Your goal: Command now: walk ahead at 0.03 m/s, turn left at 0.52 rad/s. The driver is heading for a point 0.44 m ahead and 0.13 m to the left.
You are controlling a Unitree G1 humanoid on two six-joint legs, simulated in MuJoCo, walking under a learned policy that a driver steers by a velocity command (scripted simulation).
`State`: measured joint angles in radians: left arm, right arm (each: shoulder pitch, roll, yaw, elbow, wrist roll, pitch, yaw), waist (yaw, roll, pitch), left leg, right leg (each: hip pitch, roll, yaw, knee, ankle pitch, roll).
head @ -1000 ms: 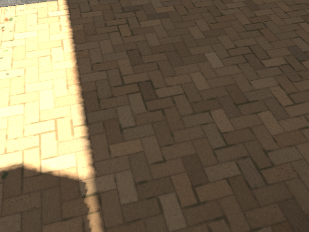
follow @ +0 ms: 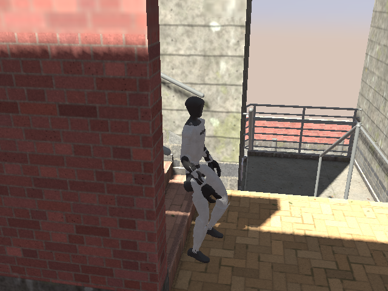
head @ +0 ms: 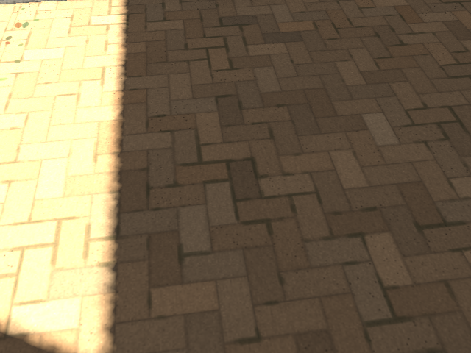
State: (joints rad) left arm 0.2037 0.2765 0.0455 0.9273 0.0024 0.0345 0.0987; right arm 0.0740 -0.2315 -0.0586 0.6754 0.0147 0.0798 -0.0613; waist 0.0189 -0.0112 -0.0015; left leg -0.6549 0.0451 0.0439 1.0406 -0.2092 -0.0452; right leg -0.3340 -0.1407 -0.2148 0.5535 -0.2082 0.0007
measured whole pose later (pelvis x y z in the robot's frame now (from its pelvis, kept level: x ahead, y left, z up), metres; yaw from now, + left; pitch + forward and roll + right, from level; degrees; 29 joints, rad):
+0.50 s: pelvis +0.06 +0.05 +0.00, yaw +18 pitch +3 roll -3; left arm -0.01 0.24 0.07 0.72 0.01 0.02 0.05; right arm 0.25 -0.24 -0.06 0.64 0.01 0.07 -0.08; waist -0.03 -0.04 0.01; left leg -0.34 -0.10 -0.15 0.56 -0.25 0.08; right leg -0.67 0.00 0.12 0.95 -0.12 0.09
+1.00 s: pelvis +0.15 +0.06 +0.00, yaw +24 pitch +3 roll +0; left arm 0.27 0.24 0.06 0.80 -0.03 -0.01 0.00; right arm 0.23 -0.23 -0.07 0.66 0.01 -0.02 -0.01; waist 0.03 -0.02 -0.03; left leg -0.25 -0.03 -0.01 0.53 -0.31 0.03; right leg -0.25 -0.01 0.04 0.55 -0.35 -0.01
